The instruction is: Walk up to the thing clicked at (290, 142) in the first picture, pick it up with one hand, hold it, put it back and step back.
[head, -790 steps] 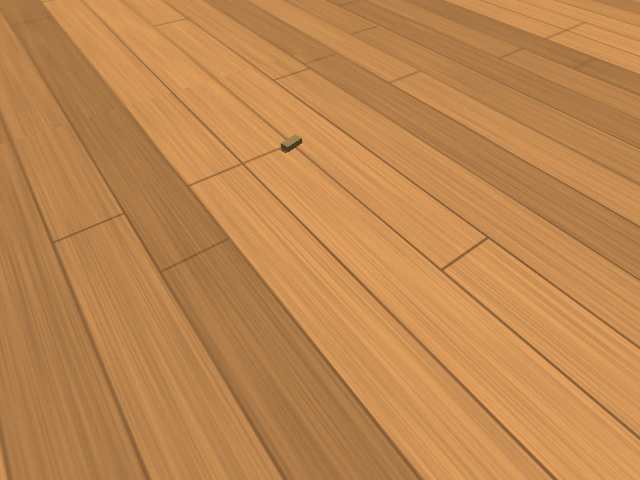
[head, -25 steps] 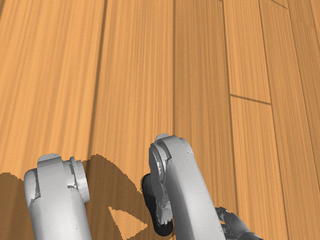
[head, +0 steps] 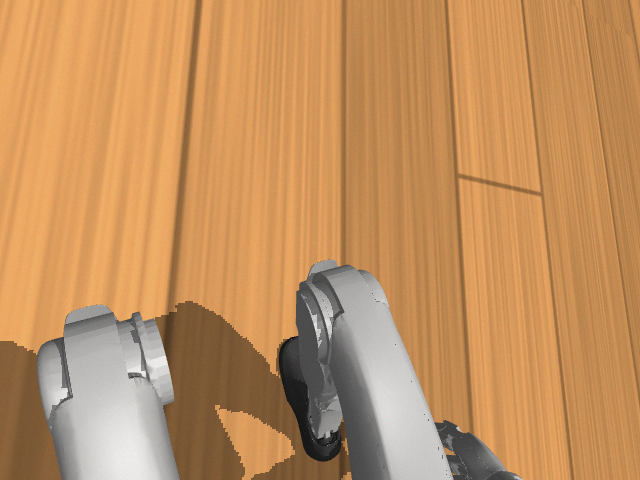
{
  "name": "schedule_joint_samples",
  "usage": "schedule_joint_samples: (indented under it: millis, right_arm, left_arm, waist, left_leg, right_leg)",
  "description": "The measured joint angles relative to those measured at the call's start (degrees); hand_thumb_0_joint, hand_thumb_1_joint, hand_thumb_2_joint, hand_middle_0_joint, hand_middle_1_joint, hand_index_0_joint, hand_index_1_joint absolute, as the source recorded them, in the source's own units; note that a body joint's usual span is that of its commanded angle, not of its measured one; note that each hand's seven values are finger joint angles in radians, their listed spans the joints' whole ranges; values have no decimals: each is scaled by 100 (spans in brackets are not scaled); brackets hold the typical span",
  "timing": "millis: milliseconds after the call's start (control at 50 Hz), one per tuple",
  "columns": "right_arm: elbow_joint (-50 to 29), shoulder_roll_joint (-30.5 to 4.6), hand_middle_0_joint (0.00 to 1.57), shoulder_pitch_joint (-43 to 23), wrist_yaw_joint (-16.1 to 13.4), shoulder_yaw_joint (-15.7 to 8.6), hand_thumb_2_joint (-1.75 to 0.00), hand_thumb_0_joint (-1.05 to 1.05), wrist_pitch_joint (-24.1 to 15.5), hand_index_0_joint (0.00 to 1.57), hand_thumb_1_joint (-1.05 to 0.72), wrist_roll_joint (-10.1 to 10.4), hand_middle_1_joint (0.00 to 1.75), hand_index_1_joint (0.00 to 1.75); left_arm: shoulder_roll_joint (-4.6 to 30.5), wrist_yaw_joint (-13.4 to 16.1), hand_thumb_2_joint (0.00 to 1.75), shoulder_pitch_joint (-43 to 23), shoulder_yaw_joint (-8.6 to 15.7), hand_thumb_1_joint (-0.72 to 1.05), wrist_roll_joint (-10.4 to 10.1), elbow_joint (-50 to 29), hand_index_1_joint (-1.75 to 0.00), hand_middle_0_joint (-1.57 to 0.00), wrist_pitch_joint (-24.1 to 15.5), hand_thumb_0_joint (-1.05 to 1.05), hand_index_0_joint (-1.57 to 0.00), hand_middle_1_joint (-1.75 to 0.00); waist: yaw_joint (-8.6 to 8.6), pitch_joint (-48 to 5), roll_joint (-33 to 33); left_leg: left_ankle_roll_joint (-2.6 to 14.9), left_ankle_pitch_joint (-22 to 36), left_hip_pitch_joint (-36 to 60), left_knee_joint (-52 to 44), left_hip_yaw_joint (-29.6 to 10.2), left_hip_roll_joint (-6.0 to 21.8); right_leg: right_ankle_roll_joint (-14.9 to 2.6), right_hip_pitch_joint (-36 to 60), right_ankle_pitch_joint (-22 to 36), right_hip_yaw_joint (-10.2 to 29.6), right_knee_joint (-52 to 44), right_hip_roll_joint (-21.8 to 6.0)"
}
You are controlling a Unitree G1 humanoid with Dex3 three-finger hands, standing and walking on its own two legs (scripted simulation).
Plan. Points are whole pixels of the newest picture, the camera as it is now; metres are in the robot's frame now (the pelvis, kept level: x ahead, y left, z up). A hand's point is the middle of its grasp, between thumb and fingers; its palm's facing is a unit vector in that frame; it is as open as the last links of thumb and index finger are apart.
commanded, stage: close in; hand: left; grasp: from above
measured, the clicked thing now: out of the picture +0.47 +0.39 -0.29
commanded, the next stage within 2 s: rest palm in 0.20 s
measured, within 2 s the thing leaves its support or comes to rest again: neither
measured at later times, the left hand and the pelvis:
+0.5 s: hand out of the picture +0.43 +0.38 -0.20, palm faces -0.50 -0.09 -0.86, open 11.6 cm; pelvis +0.00 +0.01 -0.01, yaw -1 degrees
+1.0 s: hand out of the picture +0.44 +0.37 -0.23, palm faces -0.48 -0.10 -0.87, open 12.9 cm; pelvis +0.00 +0.01 -0.01, yaw -3 degrees
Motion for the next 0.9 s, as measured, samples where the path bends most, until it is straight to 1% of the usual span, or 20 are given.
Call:
schedule_joint_samples:
  millis: [60,120,220,300,360,420,460,540,680,800,900]
  right_arm:
    - [11,-2,20,-36,13,-30,-89,0,61,21,-89,-10,30,30]
    - [11,0,20,-91,26,-52,-89,0,80,21,-90,10,30,30]
    - [-50,30,20,-189,46,-32,-89,0,37,21,-90,48,30,30]
    - [-83,77,20,-194,62,20,-89,0,-16,21,-90,30,30,30]
    - [-69,114,20,-181,60,64,-89,0,-55,21,-90,6,30,30]
    - [-39,131,20,-179,51,124,-90,0,-95,21,-89,-19,30,30]
    - [-25,136,20,-171,34,154,-90,0,-141,21,-89,-31,30,30]
    - [-28,115,20,-120,13,225,-90,0,-224,21,-89,-52,30,30]
    - [7,76,20,-84,10,342,-90,0,-337,21,-89,-144,30,30]
    - [-19,17,20,-140,14,385,-90,0,-455,21,-89,-212,30,30]
    - [-55,-16,20,-232,37,411,-90,0,-554,21,-89,-279,30,30]
  left_arm:
    - [0,136,54,-14,4,3,148,-6,-58,-50,-66,0,-55,-64]
    - [-41,290,55,-41,-82,3,247,119,-59,-50,-6,0,-55,-64]
    - [-92,429,57,-57,-197,0,341,381,-61,-47,115,0,-52,-65]
    - [-100,514,59,-111,-181,-4,382,471,-63,-44,115,0,-49,-68]
    - [-64,611,61,-160,-174,-6,438,538,-64,-43,106,0,-47,-68]
    - [9,746,63,-214,-243,-7,448,771,-64,-42,127,0,-46,-68]
    - [47,815,64,-230,-294,-8,488,905,-65,-42,155,0,-45,-68]
    - [86,927,66,-185,-302,-11,578,992,-66,-40,181,0,-43,-68]
    - [155,1237,70,-124,-233,-16,563,1134,-69,-37,196,0,-38,-70]
    - [192,1429,74,-82,-190,-21,616,1201,-72,-33,308,0,-34,-73]
    - [213,1510,76,-81,-200,-25,525,1317,-75,-30,434,0,-31,-76]
  waist:
    - [-11,-97,-3]
    - [-35,-171,37]
    - [-81,-140,58]
    - [-104,-85,-6]
    - [-139,-58,-60]
    - [-200,-48,-91]
    - [-240,-17,-110]
    - [-283,77,-150]
    - [-366,117,-232]
    - [-408,145,-255]
    - [-425,179,-270]
  left_leg:
    - [7,-66,10,33,-30,-6]
    - [45,-102,10,38,-22,-5]
    - [114,-73,1,16,26,19]
    - [131,-14,-26,25,47,24]
    - [128,20,-48,59,44,18]
    - [134,37,-84,110,26,23]
    - [140,46,-104,141,20,27]
    - [150,43,-124,191,12,38]
    - [132,-55,-103,283,-46,61]
    - [111,-133,-99,354,-99,75]
    - [96,-171,-97,391,-126,86]
  right_leg:
    - [-16,34,-57,-29,4,-5]
    - [-34,62,-92,-32,-14,-11]
    - [-69,74,-61,-11,-52,-9]
    - [-75,45,-10,5,-37,-6]
    - [-64,24,13,8,0,1]
    - [-50,-9,32,0,35,20]
    - [-65,-26,43,-4,57,32]
    - [-92,-47,55,-10,91,52]
    - [-72,-47,19,-43,147,84]
    - [-59,-60,-5,-78,188,98]
    - [-38,-73,-17,-94,213,104]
